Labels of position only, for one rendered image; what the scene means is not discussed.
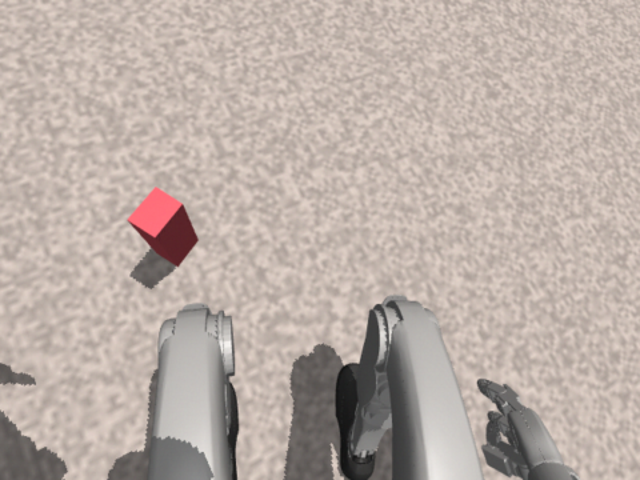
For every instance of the right robot foot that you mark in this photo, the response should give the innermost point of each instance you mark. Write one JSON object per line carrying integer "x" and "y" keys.
{"x": 353, "y": 467}

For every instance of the carton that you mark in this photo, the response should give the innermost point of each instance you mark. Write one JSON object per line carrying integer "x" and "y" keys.
{"x": 164, "y": 224}

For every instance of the right robot hand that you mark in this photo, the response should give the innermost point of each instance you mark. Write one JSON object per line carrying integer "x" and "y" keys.
{"x": 525, "y": 431}

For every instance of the right robot arm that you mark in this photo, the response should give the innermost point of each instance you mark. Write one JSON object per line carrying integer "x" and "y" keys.
{"x": 552, "y": 471}

